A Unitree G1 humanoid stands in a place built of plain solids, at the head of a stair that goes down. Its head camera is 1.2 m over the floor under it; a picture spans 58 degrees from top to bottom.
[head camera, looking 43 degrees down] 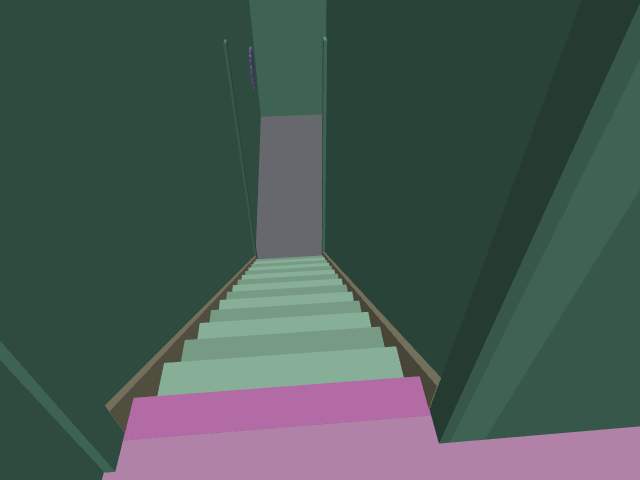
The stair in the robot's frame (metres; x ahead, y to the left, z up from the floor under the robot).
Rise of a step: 0.19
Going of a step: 0.23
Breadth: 0.85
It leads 5 degrees to the left of straight ahead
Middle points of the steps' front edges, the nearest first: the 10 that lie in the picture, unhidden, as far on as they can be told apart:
0.64 0.12 0.00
0.88 0.14 -0.19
1.10 0.16 -0.38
1.33 0.18 -0.58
1.56 0.20 -0.77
1.79 0.21 -0.96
2.02 0.23 -1.15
2.25 0.25 -1.35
2.48 0.27 -1.54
2.71 0.29 -1.73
